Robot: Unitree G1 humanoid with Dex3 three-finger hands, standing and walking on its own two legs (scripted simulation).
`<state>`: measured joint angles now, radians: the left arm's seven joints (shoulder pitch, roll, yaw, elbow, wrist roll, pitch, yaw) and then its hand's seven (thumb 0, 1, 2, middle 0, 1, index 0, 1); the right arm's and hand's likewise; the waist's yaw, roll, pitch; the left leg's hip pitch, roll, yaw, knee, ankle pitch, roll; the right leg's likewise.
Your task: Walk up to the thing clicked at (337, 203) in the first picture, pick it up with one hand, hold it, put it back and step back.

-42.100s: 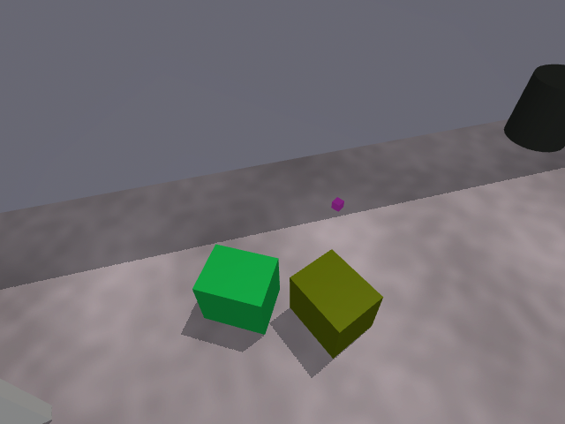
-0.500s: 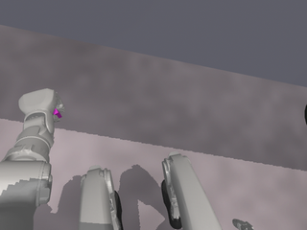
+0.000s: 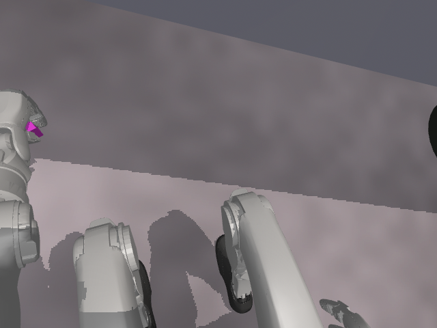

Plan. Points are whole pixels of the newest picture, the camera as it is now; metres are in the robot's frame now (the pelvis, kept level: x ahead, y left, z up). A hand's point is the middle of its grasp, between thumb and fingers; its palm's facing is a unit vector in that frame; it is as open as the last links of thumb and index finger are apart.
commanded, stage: crouch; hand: left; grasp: from above
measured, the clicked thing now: (22, 128) +0.52 +0.29 -0.20
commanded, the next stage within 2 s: lower in 0.56 s
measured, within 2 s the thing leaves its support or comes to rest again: neither
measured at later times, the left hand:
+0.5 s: hand (29, 133) +0.51 +0.29 -0.22, palm faces -0.41 -0.12 -0.90, open 4.6 cm
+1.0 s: hand (43, 139) +0.51 +0.28 -0.26, palm faces -0.44 -0.13 -0.89, open 4.6 cm
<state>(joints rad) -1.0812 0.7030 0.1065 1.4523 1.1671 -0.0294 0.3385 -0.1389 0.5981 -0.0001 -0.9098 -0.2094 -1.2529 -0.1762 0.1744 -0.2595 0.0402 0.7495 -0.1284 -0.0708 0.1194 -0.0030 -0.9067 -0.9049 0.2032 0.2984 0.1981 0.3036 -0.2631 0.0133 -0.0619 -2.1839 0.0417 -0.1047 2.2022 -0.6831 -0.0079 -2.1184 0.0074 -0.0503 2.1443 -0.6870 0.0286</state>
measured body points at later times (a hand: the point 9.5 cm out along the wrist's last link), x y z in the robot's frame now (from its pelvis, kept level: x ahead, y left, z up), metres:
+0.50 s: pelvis +0.00 +0.00 -0.06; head +0.26 +0.06 +0.30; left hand +0.53 +0.29 -0.16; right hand +0.01 -0.26 -0.16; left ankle +0.07 +0.13 -0.36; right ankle +0.09 -0.13 -0.36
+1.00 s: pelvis +0.00 +0.00 -0.08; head +0.28 +0.07 +0.27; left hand +0.53 +0.29 -0.21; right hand +0.00 -0.27 -0.16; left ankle +0.07 +0.13 -0.36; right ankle +0.09 -0.13 -0.36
